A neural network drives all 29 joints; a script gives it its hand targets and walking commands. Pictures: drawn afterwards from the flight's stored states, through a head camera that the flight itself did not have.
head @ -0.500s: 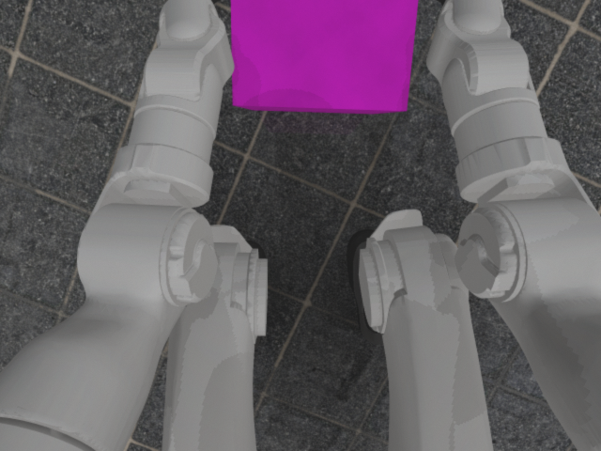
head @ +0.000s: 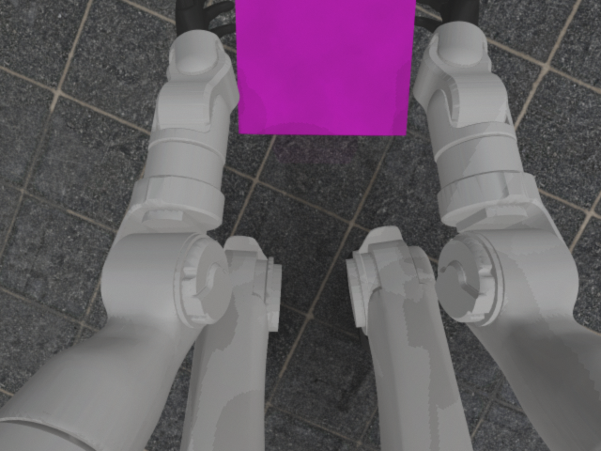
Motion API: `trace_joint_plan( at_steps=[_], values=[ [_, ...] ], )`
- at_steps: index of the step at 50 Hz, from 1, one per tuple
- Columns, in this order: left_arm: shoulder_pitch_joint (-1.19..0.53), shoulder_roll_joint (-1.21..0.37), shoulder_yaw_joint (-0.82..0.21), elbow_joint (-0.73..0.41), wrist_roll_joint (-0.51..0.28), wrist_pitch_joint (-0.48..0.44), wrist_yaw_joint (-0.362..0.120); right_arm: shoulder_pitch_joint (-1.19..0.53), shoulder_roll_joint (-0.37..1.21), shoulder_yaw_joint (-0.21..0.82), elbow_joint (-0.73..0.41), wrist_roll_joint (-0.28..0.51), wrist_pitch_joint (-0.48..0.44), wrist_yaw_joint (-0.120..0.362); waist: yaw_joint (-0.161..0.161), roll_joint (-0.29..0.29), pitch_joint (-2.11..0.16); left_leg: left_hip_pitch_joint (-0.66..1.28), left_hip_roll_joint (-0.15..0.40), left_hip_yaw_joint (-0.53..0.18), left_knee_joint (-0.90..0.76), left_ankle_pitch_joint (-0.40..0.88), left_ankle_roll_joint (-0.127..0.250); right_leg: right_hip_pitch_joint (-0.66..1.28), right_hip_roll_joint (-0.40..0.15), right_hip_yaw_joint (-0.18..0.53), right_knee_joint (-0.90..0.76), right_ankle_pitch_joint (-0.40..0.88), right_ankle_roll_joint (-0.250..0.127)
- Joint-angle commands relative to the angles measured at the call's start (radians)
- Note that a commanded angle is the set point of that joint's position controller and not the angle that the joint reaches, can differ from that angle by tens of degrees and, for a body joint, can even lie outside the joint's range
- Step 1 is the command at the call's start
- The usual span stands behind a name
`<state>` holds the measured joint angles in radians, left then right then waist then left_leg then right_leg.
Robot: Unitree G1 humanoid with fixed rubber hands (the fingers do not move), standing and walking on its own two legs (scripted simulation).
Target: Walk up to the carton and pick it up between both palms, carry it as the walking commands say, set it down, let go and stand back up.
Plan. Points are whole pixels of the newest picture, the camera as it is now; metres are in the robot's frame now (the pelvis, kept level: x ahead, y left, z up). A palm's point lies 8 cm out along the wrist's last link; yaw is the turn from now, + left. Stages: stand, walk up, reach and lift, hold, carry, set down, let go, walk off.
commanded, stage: reach and lift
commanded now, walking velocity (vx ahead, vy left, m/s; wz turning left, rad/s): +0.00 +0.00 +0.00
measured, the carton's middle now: (320, 51) +0.55 -0.04 -0.20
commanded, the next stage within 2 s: none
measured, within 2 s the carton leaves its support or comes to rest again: neither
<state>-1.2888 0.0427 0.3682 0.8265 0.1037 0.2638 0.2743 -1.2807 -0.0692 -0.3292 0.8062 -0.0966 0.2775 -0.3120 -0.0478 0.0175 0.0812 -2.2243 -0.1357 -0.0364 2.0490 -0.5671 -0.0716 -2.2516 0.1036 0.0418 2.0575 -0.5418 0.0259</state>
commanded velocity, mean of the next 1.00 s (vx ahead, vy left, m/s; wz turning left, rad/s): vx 0.00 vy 0.00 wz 0.00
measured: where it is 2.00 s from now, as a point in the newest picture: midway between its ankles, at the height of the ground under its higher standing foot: (311, 322)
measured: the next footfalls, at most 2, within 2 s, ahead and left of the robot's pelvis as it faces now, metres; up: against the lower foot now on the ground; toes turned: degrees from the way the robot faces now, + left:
none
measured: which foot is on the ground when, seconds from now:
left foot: down 0.00-1.00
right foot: down 0.00-1.00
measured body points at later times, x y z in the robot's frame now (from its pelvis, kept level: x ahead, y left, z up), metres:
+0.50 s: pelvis +0.00 +0.00 +0.05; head +0.29 -0.02 +0.39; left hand +0.53 +0.09 -0.03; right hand +0.51 -0.18 -0.03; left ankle +0.11 +0.12 -0.37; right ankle +0.11 -0.11 -0.37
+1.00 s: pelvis +0.00 +0.00 +0.10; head +0.25 -0.02 +0.48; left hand +0.51 +0.10 +0.04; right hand +0.49 -0.17 +0.04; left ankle +0.11 +0.12 -0.37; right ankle +0.11 -0.11 -0.37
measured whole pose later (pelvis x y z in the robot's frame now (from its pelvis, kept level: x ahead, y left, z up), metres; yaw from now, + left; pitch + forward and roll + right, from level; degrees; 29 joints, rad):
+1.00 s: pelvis +0.00 +0.00 +0.10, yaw +0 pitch +39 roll +1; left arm -1.06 -0.07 0.44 0.78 0.22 0.29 0.24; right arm -1.04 0.04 -0.42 0.76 -0.21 0.31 -0.26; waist -0.04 0.02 -0.12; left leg -1.89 -0.16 -0.08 1.73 -0.52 -0.07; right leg -1.91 0.12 0.07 1.74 -0.51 0.03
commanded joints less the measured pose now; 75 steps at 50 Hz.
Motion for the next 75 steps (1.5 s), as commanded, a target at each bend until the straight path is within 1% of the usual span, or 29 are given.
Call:
trace_joint_plan(
  at_steps=[1,9,12,13,16,19,22,23,26,31,38,40,41,42,43,44,48,49,50,52,54,58,59,60,61,64,65,72,75],
  values=[
    [-0.66,-1.04,-0.453,-0.103,-0.096,-0.028,-0.381,-0.535,0.982,0.42,-0.014,0.084,-0.019,0.476,-0.02,0.004,-1.301,0.512,-0.056,0.125,-0.17,0.269,0.03,0.755,0.048,-0.104,-0.178,0.379,-0.006],
    [-0.541,-1.122,-0.458,-0.085,-0.078,-0.027,-0.362,-0.575,1.024,0.466,-0.119,0.104,-0.04,0.479,-0.012,-0.009,-1.348,0.663,-0.072,0.087,-0.23,0.345,0.035,0.771,0.058,-0.106,-0.232,0.398,-0.006],
    [-0.55,-1.091,-0.403,-0.008,-0.039,-0.02,-0.368,-0.547,0.967,0.391,-0.039,0.062,-0.035,0.478,-0.023,0.051,-1.196,0.583,-0.064,0.098,-0.245,0.229,0.028,0.7,0.047,-0.094,-0.256,0.297,-0.014],
    [-0.574,-1.074,-0.397,-0.049,-0.042,-0.025,-0.362,-0.483,0.974,0.358,0.04,0.031,-0.017,0.48,-0.056,0.001,-1.159,0.558,-0.065,0.095,-0.263,0.189,0.026,0.715,0.049,-0.1,-0.287,0.264,-0.015],
    [-0.531,-1.097,-0.372,0.018,-0.017,-0.007,-0.366,-0.583,0.973,0.389,-0.042,0.039,-0.025,0.484,-0.007,0.026,-1.227,0.628,-0.068,0.095,-0.289,0.216,0.027,0.743,0.048,-0.104,-0.296,0.274,-0.013],
    [-0.553,-1.117,-0.384,-0.009,-0.031,-0.005,-0.362,-0.572,1.017,0.372,-0.031,0.041,-0.01,0.487,-0.041,-0.031,-1.225,0.614,-0.068,0.085,-0.313,0.19,0.036,0.784,0.05,-0.112,-0.318,0.265,-0.001],
    [-0.532,-1.135,-0.375,-0.008,-0.018,0.006,-0.376,-0.543,1.022,0.365,-0.033,0.046,-0.004,0.491,0.004,0.033,-1.265,0.65,-0.072,0.108,-0.319,0.192,0.033,0.803,0.052,-0.103,-0.32,0.258,-0.007],
    [-0.557,-1.129,-0.382,-0.048,-0.029,-0.001,-0.374,-0.506,1.024,0.357,0.003,0.021,0.004,0.486,-0.033,-0.035,-1.234,0.616,-0.07,0.091,-0.317,0.18,0.032,0.799,0.049,-0.106,-0.342,0.252,-0.006],
    [-0.505,-1.131,-0.381,-0.026,-0.013,0.008,-0.377,-0.569,1.019,0.398,-0.063,0.05,-0.003,0.488,0.015,-0.002,-1.297,0.671,-0.07,0.101,-0.328,0.211,0.033,0.847,0.05,-0.095,-0.358,0.265,0.002],
    [-0.545,-1.138,-0.42,-0.088,-0.05,-0.005,-0.385,-0.44,1.109,0.393,-0.005,0.033,0.009,0.485,-0.037,-0.038,-1.272,0.667,-0.077,0.098,-0.357,0.23,0.037,0.884,0.056,-0.101,-0.376,0.326,0.002],
    [-0.468,-1.175,-0.42,-0.026,-0.035,0.009,-0.386,-0.465,1.088,0.413,-0.063,0.05,-0.004,0.469,-0.004,0.033,-1.253,0.701,-0.077,0.095,-0.392,0.231,0.032,0.926,0.057,-0.072,-0.423,0.314,-0.002],
    [-0.389,-1.175,-0.361,0.044,-0.002,0.012,-0.386,-0.416,1.103,0.401,-0.007,0.017,0.01,0.468,-0.014,-0.07,-1.187,0.689,-0.072,0.076,-0.418,0.187,0.041,0.903,0.056,-0.102,-0.441,0.268,0.01],
    [-0.407,-1.146,-0.355,0.032,0.022,0.014,-0.386,-0.415,1.1,0.363,0.001,0.008,0.01,0.472,0.022,-0.003,-1.134,0.662,-0.073,0.091,-0.434,0.165,0.039,0.894,0.054,-0.077,-0.455,0.249,0.006],
    [-0.354,-1.221,-0.349,0.079,0.017,0.024,-0.394,-0.447,1.069,0.367,-0.033,0.011,0.001,0.474,-0.017,0.016,-1.103,0.694,-0.075,0.077,-0.452,0.172,0.038,0.889,0.051,-0.077,-0.469,0.249,-0.006],
    [-0.443,-1.178,-0.386,-0.041,-0.01,0.0,-0.389,-0.463,1.123,0.413,-0.038,0.041,0.005,0.477,0.021,-0.027,-1.218,0.732,-0.073,0.08,-0.446,0.213,0.046,0.941,0.057,-0.078,-0.456,0.288,0.006],
    [-0.427,-1.175,-0.385,-0.015,-0.008,0.005,-0.392,-0.405,1.105,0.389,-0.001,0.021,0.011,0.472,-0.013,-0.02,-1.201,0.721,-0.068,0.083,-0.445,0.211,0.037,0.95,0.059,-0.076,-0.477,0.293,0.005],
    [-0.424,-1.162,-0.383,-0.027,-0.004,-0.003,-0.394,-0.405,1.099,0.368,-0.008,0.004,-0.001,0.464,-0.018,-0.042,-1.166,0.71,-0.072,0.075,-0.464,0.183,0.037,0.977,0.051,-0.078,-0.498,0.278,0.006],
    [-0.437,-1.134,-0.394,-0.056,-0.003,-0.004,-0.388,-0.384,1.142,0.391,0.004,0.014,0.009,0.469,0.019,-0.011,-1.21,0.733,-0.074,0.094,-0.476,0.195,0.04,1.014,0.054,-0.071,-0.501,0.294,0.012],
    [-0.447,-1.178,-0.407,-0.044,-0.028,0.0,-0.393,-0.373,1.115,0.365,0.018,-0.005,0.016,0.472,-0.047,-0.057,-1.223,0.775,-0.069,0.071,-0.489,0.189,0.036,0.998,0.058,-0.092,-0.508,0.278,0.006],
    [-0.423,-1.187,-0.399,-0.009,-0.008,0.011,-0.396,-0.399,1.098,0.366,-0.015,0.0,0.003,0.469,-0.011,0.021,-1.172,0.776,-0.074,0.082,-0.508,0.209,0.031,0.988,0.053,-0.068,-0.528,0.286,-0.002],
    [-0.437,-1.176,-0.413,-0.071,-0.021,-0.004,-0.393,-0.367,1.138,0.41,-0.02,0.017,0.002,0.468,0.009,-0.006,-1.244,0.805,-0.076,0.086,-0.512,0.233,0.035,1.054,0.055,-0.063,-0.539,0.318,0.001],
    [-0.39,-1.171,-0.375,0.011,0.004,0.009,-0.392,-0.345,1.142,0.354,0.035,-0.007,0.014,0.472,-0.004,-0.04,-1.111,0.814,-0.071,0.063,-0.554,0.157,0.041,0.986,0.052,-0.074,-0.581,0.216,0.005],
    [-0.396,-1.219,-0.415,0.005,-0.025,0.013,-0.394,-0.443,1.096,0.393,-0.071,0.02,-0.004,0.476,-0.027,0.005,-1.189,0.881,-0.066,0.051,-0.566,0.173,0.039,1.003,0.05,-0.086,-0.558,0.228,-0.004],
    [-0.387,-1.21,-0.408,-0.013,-0.015,0.011,-0.384,-0.42,1.116,0.407,-0.057,0.025,0.001,0.475,0.008,0.018,-1.246,0.918,-0.068,0.059,-0.563,0.186,0.035,1.051,0.053,-0.075,-0.566,0.231,0.0],
    [-0.382,-1.217,-0.407,-0.012,-0.019,0.011,-0.387,-0.401,1.114,0.396,-0.033,0.019,0.005,0.479,-0.021,-0.013,-1.192,0.905,-0.064,0.048,-0.574,0.195,0.038,1.02,0.053,-0.086,-0.572,0.235,-0.003],
    [-0.334,-1.209,-0.339,0.067,0.04,0.023,-0.381,-0.374,1.11,0.315,0.049,-0.029,0.014,0.485,0.007,0.04,-1.051,0.874,-0.063,0.05,-0.631,0.123,0.037,0.985,0.05,-0.077,-0.604,0.162,-0.009],
    [-0.373,-1.22,-0.354,0.014,0.025,0.016,-0.388,-0.283,1.112,0.291,0.088,-0.06,0.022,0.486,-0.04,0.012,-1.074,0.91,-0.065,0.051,-0.631,0.145,0.031,1.011,0.05,-0.082,-0.63,0.181,-0.016],
    [-0.255,-1.255,-0.388,0.009,0.016,-0.007,-0.378,-0.323,1.138,0.384,-0.038,0.005,-0.022,0.488,0.026,0.04,-1.128,0.987,-0.065,0.042,-0.666,0.264,0.038,1.121,0.05,-0.051,-0.66,0.299,-0.01],
    [-0.248,-1.242,-0.408,-0.009,-0.006,-0.019,-0.379,-0.255,1.154,0.38,-0.025,-0.027,-0.016,0.482,-0.032,-0.034,-1.15,1.016,-0.062,0.025,-0.686,0.265,0.039,1.147,0.051,-0.067,-0.693,0.299,0.0]
  ],
)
